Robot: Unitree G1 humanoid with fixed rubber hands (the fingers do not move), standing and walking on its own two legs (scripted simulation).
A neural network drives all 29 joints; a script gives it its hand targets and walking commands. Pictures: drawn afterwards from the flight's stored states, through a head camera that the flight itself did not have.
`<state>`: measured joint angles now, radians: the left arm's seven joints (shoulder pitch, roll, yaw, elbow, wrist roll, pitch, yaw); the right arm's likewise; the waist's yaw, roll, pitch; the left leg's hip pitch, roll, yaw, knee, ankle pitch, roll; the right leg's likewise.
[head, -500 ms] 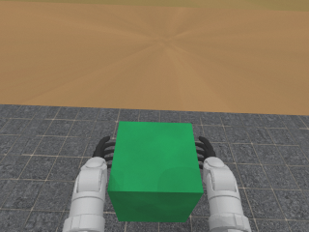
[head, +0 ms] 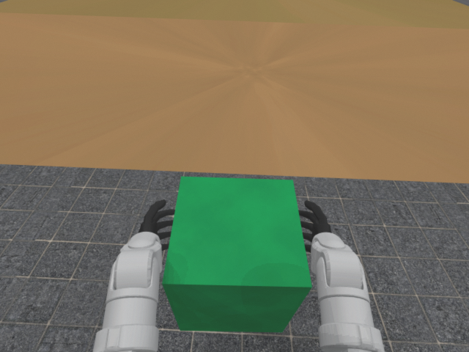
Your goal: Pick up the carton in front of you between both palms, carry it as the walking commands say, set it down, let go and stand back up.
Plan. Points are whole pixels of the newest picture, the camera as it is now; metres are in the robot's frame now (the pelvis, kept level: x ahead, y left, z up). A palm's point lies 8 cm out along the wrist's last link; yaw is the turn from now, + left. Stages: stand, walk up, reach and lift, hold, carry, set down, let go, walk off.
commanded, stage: carry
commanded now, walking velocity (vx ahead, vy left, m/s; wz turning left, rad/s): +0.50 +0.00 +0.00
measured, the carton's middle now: (234, 258) +0.30 +0.00 -0.01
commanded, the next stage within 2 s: none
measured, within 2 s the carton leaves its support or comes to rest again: neither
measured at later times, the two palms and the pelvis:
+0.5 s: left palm (147, 173) +0.45 +0.18 +0.08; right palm (287, 169) +0.46 -0.12 +0.08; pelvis +0.19 +0.02 -0.01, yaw -1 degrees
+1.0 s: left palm (181, 111) +0.74 +0.15 +0.06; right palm (279, 107) +0.78 -0.15 +0.06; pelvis +0.51 -0.03 +0.00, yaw +4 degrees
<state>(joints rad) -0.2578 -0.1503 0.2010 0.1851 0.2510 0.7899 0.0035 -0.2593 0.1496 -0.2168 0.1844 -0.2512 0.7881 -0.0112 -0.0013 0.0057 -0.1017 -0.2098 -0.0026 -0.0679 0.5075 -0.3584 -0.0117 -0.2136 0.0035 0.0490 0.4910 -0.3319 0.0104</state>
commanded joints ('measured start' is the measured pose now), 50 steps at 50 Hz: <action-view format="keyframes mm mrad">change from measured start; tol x32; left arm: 1 -534 -892 -639 -130 -323 6 -208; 24 -487 -816 -835 -681 -598 443 -169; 50 -310 -972 -866 -591 -583 356 -205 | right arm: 1 -550 912 668 -118 337 10 222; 50 -240 989 841 -519 504 347 178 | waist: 1 8 -71 -202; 9 -20 260 -65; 15 29 -328 -216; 24 -35 339 -242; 41 28 -260 -316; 50 15 -86 -241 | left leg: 1 -79 28 51 12 -133 13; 11 118 256 -191 -157 129 155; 17 -626 43 173 268 -267 14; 22 297 20 234 -129 139 42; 24 519 392 -434 -267 233 243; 38 137 181 294 -20 866 50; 42 -422 19 84 811 -92 5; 50 -394 121 135 455 120 23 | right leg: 1 11 -124 98 -134 -290 -59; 9 -419 -26 -182 194 -182 9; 18 487 -371 215 -129 487 -197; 26 -664 -98 -112 658 -224 -20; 39 266 36 -351 8 195 -43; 41 491 -427 457 -234 -144 -211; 50 240 -308 11 -336 198 -149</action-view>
